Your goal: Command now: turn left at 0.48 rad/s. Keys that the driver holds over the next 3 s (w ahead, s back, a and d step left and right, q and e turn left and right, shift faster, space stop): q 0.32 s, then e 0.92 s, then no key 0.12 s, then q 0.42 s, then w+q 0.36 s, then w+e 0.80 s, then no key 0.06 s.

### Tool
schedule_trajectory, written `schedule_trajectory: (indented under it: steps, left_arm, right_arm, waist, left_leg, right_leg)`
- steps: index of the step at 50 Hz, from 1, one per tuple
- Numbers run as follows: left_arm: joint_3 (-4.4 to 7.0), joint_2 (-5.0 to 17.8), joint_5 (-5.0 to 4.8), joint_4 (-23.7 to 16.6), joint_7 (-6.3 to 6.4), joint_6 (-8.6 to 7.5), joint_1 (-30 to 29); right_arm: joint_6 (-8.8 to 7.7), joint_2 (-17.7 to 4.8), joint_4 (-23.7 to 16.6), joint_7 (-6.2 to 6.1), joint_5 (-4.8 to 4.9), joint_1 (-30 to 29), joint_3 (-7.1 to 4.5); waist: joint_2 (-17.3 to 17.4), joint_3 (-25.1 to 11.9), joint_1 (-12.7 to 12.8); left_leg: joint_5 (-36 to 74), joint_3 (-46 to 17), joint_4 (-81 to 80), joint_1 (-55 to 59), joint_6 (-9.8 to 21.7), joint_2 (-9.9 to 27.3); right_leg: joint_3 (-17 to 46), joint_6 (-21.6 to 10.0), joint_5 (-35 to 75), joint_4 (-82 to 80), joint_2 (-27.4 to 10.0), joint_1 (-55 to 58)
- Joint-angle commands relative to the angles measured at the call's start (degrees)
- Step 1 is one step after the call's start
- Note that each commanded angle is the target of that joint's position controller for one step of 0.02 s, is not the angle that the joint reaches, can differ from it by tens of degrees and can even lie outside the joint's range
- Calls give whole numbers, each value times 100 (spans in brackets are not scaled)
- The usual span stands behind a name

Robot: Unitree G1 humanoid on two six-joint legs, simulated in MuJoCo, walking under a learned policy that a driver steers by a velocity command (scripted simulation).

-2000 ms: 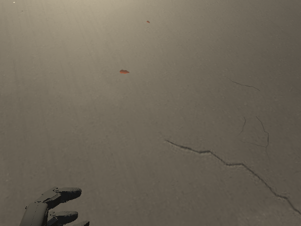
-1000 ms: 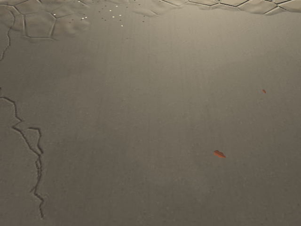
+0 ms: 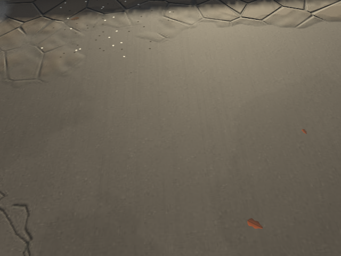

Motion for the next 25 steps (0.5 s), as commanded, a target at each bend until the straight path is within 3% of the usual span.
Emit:
schedule_trajectory:
  steps: [1, 3, 6, 9, 11, 12, 13, 14, 15, 16, 17, 18, 19, 22, 24, 25]
  left_arm:
    - [175, 826, -67, -410, 55, -72, -322]
    - [213, 913, -47, -356, 83, 6, -104]
    - [296, 1164, -66, -363, 54, 81, -129]
    - [348, 1305, -155, -340, -26, 68, -168]
    - [352, 1304, -271, -323, -64, 15, -327]
    - [319, 1170, -291, -241, -86, -32, -186]
    - [267, 965, -139, -183, -115, -83, 97]
    - [85, 497, 213, -482, -148, -103, -14]
    - [169, 794, 76, -609, -109, -107, -522]
    - [228, 958, -99, -612, -84, -67, -652]
    - [248, 978, -138, -497, -50, -19, -503]
    - [263, 991, -111, -355, -10, 35, -384]
    - [263, 971, -73, -285, -2, 69, -238]
    - [146, 633, -112, -130, -50, 87, 51]
    - [36, 467, -96, -137, -89, 87, -120]
    - [31, 532, -100, -173, -102, 90, -205]
  right_arm:
    - [14, -242, -403, 22, 45, -61, -48]
    - [12, -173, -618, 87, 76, -412, 17]
    - [21, -145, -820, 207, 57, -561, 80]
    - [66, -301, -877, 275, 55, -442, 23]
    - [104, -322, -820, 294, 30, -152, -26]
    - [106, -426, -750, 261, 8, 88, -88]
    - [99, -835, -736, 183, 20, 408, -228]
    - [69, -1489, -902, 102, -52, 463, -325]
    - [-75, -1173, -898, 197, -210, 654, -234]
    - [-186, -1020, -876, 232, -206, 364, -177]
    - [-227, -772, -859, 193, -117, -46, -117]
    - [-223, -513, -887, 159, -50, -329, -16]
    - [-220, -409, -877, 127, -59, -495, 53]
    - [-270, 5, -711, 83, -207, -601, 229]
    - [-290, 3, -537, 79, -255, -555, 247]
    - [-286, -118, -445, 84, -277, -485, 219]
  waist:
    - [-952, -235, 5]
    - [-1097, -296, 218]
    - [-1211, -385, 293]
    - [-1276, -399, 241]
    - [-1176, -420, 3]
    - [-952, -514, -105]
    - [-48, -811, -153]
    - [1659, -958, -14]
    - [985, -1402, -508]
    - [575, -966, -364]
    - [374, -744, -160]
    - [293, -661, -68]
    - [381, -665, 36]
    - [507, -787, 146]
    - [571, -646, -12]
    - [603, -555, -98]
  left_leg:
    - [181, 177, 505, -793, -240, 309]
    - [309, 378, -97, -748, -313, 470]
    - [303, 685, -1000, -34, -238, 623]
    - [466, 953, -1765, 539, -50, 559]
    - [1167, 1107, -2760, 1137, 209, 456]
    - [1830, 1031, -3366, 1766, 406, 351]
    - [3551, 137, -3563, 2927, 720, 872]
    - [6122, -1997, -3302, 3716, 1759, 2469]
    - [5438, -2422, -3608, 3278, 2546, 2819]
    - [4696, -1909, -3747, 2935, 2319, 2472]
    - [4054, -1381, -3774, 2679, 1952, 2152]
    - [3774, -1063, -3784, 2473, 1714, 1943]
    - [3870, -780, -3817, 2164, 1640, 1778]
    - [3578, -214, -3917, 1894, 1541, 1513]
    - [2920, -114, -4006, 1779, 1507, 1493]
    - [2585, -192, -4057, 1730, 1557, 1567]
  right_leg:
    - [778, -1074, 3395, -516, -1433, 884]
    - [640, -1136, 3366, -516, -1492, 1199]
    - [402, -1149, 3347, -522, -1616, 1013]
    - [251, -1076, 3280, -362, -1711, 838]
    - [52, -839, 3041, 42, -1666, 638]
    - [-190, -556, 2609, 514, -1471, 333]
    - [-667, -56, 1454, 1633, -1081, -581]
    - [-771, 503, -2314, 3324, -238, -2285]
    - [145, 535, -2608, 4247, -34, -2496]
    - [287, 475, -2170, 4509, -172, -2577]
    - [283, 437, -1652, 4352, -316, -2565]
    - [283, 467, -1324, 4120, -400, -2411]
    - [204, 529, -983, 4047, -365, -2046]
    - [119, 614, -455, 3050, -415, -1235]
    - [84, 596, -372, 2091, -475, -802]
    - [41, 574, -426, 1833, -459, -679]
